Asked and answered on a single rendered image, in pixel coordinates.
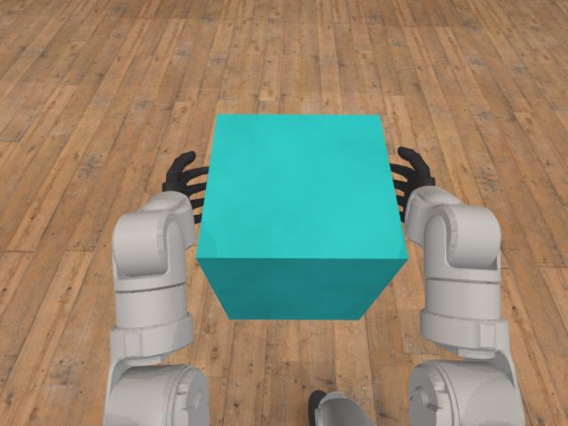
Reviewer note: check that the robot right shin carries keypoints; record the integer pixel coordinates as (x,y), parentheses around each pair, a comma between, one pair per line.
(335,394)

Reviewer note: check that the left robot hand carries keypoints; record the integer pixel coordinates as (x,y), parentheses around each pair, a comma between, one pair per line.
(176,180)

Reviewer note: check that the right robot foot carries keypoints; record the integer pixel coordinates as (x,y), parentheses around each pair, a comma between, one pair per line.
(313,403)

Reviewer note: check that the robot left forearm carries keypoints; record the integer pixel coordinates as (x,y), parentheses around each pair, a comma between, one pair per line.
(148,254)

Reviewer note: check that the carton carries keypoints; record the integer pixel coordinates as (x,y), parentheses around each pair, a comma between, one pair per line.
(300,217)

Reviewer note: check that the robot left upper arm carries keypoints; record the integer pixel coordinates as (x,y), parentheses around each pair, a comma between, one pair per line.
(166,395)

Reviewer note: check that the robot right upper arm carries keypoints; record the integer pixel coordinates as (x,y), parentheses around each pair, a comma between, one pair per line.
(462,393)

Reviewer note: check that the right robot hand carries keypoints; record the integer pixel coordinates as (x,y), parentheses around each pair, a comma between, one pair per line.
(416,178)

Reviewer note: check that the robot right forearm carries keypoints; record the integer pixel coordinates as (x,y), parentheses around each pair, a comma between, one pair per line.
(462,259)

